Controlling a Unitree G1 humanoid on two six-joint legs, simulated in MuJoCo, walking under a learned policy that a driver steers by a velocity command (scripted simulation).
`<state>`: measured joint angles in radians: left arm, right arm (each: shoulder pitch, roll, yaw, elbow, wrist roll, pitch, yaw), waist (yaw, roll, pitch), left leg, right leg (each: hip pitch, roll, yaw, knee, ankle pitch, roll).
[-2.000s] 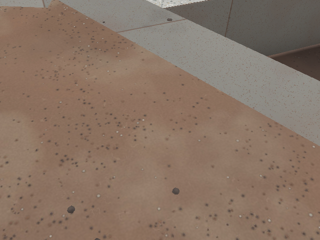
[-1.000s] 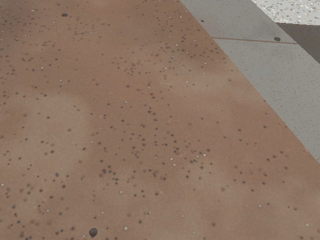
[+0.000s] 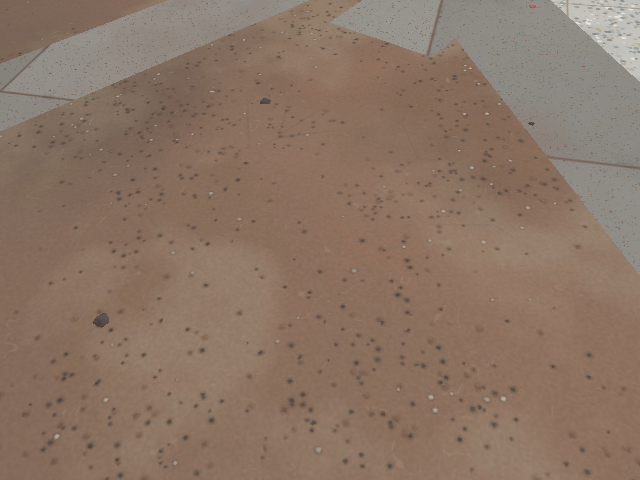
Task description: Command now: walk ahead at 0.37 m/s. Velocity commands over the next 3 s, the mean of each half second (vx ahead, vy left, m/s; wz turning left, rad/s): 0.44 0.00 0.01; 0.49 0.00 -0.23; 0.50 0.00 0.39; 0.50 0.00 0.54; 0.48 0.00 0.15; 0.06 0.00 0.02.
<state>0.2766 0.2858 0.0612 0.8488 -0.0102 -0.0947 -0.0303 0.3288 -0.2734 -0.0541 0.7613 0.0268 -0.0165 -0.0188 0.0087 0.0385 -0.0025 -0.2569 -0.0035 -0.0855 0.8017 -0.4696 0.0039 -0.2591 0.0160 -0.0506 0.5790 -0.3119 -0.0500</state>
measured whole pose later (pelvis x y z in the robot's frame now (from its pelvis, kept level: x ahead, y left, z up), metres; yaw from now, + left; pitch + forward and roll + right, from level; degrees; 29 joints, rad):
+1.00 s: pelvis +0.53 -0.01 -0.01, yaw -9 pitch +2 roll +2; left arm 0.04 0.24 0.02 0.67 -0.01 -0.07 -0.05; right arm 0.37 -0.28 -0.05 0.94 0.02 -0.05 0.01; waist -0.06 -0.02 0.04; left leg 0.09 0.02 0.17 0.37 -0.46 -0.02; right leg -0.51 -0.04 -0.03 0.53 -0.06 -0.08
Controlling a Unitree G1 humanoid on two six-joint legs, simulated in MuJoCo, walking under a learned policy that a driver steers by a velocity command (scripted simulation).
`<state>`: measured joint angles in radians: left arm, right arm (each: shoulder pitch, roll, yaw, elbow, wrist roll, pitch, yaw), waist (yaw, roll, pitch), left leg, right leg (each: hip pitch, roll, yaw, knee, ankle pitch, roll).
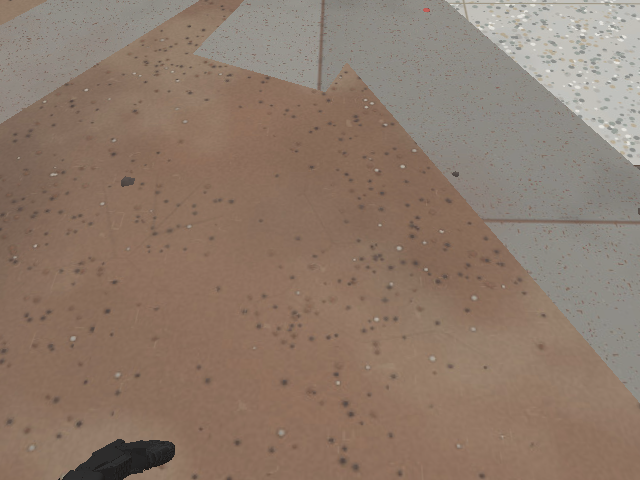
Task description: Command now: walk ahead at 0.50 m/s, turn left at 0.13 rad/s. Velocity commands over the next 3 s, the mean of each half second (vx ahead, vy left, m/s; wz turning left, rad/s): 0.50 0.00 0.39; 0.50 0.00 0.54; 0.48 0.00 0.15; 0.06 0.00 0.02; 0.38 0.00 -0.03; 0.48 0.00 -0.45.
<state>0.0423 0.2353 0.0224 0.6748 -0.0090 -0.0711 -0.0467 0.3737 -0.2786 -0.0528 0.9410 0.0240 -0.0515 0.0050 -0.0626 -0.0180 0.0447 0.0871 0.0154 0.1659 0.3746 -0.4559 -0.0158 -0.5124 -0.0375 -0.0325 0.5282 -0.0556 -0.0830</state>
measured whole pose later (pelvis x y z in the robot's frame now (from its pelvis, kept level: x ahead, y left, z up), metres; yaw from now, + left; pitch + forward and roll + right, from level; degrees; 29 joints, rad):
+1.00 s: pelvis +0.55 +0.12 +0.01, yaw +32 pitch +2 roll +0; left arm 0.01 0.27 0.05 0.70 0.00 -0.12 -0.03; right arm 0.36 -0.29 -0.08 0.79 0.02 -0.04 -0.02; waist -0.08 -0.04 0.01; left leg -0.04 -0.10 -0.20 0.42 -0.40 0.06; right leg -0.50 0.00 0.05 0.47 0.01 0.01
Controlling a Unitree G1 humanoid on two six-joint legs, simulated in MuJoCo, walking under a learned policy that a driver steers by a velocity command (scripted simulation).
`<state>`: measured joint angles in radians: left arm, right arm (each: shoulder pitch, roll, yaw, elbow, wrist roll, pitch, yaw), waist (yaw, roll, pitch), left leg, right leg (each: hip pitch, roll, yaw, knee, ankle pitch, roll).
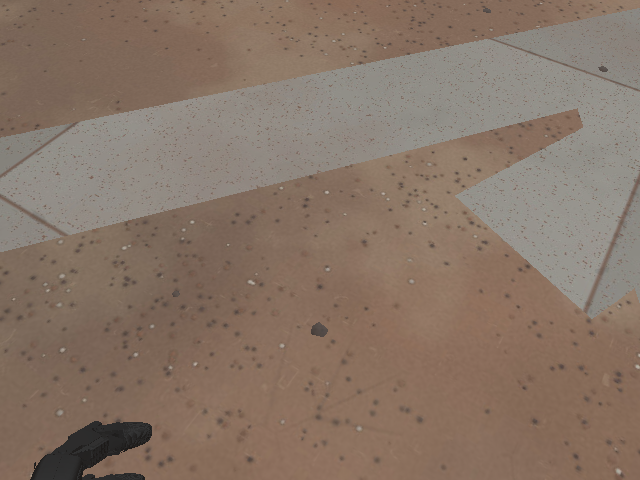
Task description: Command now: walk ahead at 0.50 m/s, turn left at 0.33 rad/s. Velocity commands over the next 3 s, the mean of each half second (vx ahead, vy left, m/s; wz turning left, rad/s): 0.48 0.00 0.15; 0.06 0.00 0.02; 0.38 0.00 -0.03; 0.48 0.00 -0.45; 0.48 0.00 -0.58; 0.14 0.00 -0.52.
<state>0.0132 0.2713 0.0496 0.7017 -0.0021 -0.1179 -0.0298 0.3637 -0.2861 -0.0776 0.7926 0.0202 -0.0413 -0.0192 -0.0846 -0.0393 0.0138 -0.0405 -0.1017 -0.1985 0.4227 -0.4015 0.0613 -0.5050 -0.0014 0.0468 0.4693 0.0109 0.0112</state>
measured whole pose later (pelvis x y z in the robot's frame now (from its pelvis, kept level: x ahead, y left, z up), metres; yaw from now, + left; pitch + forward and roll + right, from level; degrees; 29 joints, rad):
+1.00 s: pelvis +0.33 +0.00 +0.00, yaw +2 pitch +1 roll +2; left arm 0.29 0.26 0.05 0.90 0.02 0.04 0.03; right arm 0.11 -0.27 -0.05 0.89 0.01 0.02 -0.02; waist 0.02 0.01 -0.02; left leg -0.43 -0.01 0.03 0.60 -0.30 0.01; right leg -0.24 -0.02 0.00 0.59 -0.39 -0.02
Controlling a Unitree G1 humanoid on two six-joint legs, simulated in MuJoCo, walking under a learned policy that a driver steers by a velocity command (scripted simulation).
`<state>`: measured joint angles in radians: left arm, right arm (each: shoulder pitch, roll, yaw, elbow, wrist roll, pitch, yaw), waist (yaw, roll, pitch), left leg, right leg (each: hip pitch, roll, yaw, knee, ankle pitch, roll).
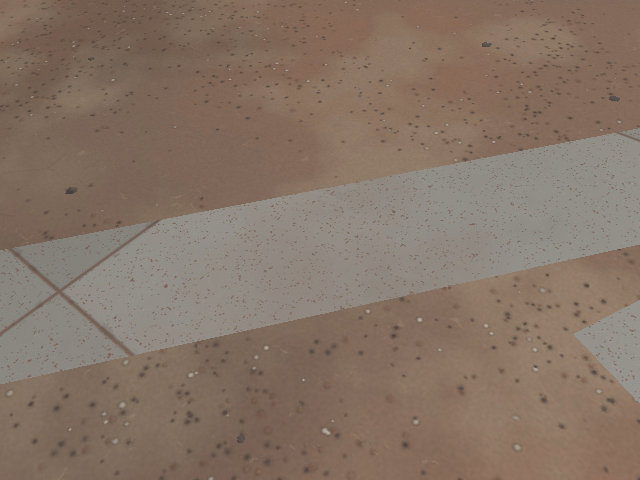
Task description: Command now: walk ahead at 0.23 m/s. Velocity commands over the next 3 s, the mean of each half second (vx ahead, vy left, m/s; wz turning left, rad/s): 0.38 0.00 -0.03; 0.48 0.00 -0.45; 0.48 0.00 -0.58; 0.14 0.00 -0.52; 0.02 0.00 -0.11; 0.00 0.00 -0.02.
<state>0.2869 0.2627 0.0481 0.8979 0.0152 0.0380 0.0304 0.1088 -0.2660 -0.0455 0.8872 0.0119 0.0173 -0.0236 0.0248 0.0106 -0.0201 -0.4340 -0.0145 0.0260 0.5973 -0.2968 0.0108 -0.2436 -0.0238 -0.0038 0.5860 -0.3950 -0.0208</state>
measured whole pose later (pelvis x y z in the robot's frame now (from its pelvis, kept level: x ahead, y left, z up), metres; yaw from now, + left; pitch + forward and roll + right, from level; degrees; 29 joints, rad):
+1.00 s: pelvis +0.41 +0.02 -0.02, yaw -16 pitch +1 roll +1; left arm 0.06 0.26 0.08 0.72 -0.03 -0.04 -0.05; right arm 0.31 -0.27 -0.06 0.97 0.00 -0.05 -0.02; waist -0.02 0.00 0.08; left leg -0.05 0.06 0.16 0.92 -0.45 -0.02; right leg -0.52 0.05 -0.08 0.65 -0.16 -0.14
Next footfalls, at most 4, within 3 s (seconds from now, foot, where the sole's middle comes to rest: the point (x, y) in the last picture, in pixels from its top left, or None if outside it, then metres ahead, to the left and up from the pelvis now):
0.42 left None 0.24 0.17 -0.77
0.96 right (396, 477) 0.54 -0.08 -0.77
1.44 left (352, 341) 0.87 0.01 -0.77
1.90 right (464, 380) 0.77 -0.25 -0.77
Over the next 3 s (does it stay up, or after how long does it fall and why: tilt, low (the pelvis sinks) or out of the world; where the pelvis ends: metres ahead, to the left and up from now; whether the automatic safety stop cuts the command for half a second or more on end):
stays up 0.84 -0.12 0.01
